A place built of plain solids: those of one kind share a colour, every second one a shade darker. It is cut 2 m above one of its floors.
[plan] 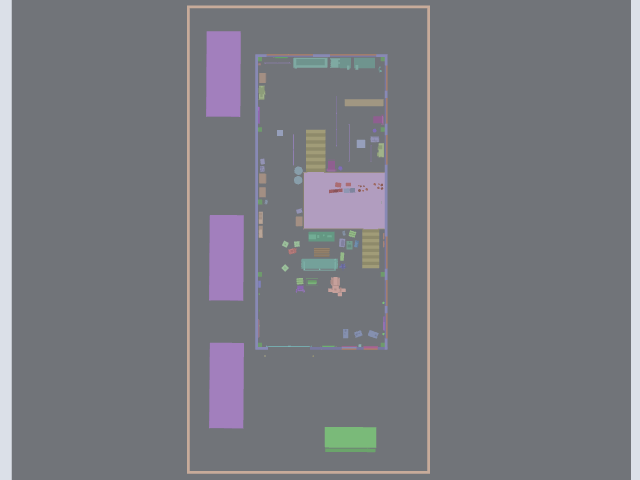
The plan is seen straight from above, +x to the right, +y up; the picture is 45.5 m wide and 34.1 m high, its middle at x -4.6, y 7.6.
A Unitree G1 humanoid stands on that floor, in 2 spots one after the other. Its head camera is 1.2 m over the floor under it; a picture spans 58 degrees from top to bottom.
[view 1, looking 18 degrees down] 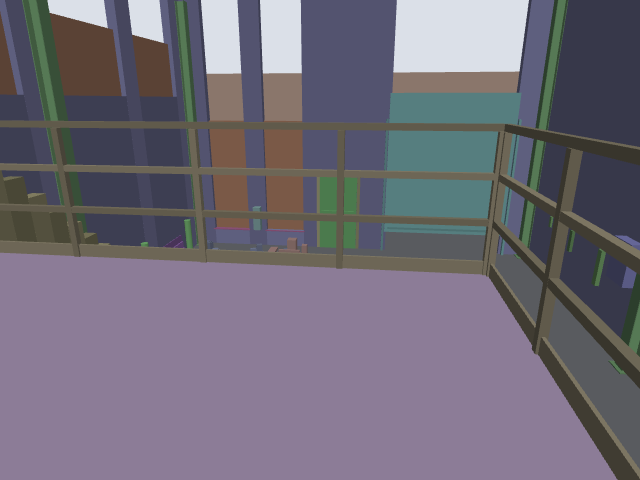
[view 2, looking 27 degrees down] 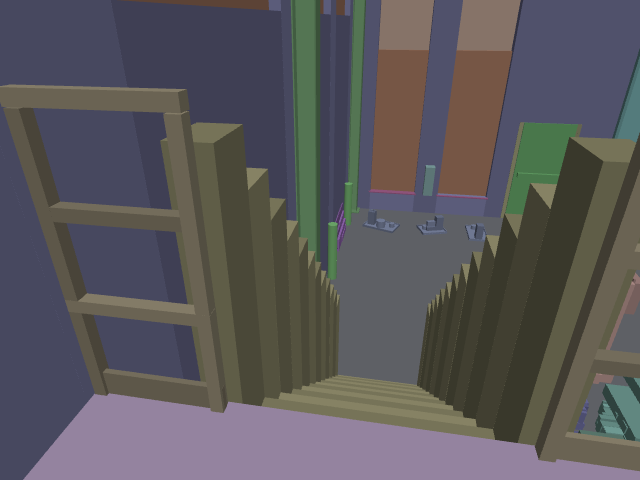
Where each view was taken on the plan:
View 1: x -4.91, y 11.41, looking -83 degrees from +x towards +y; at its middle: door_leaf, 12.06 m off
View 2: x -0.99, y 9.39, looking -80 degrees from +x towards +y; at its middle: steel_column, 4.94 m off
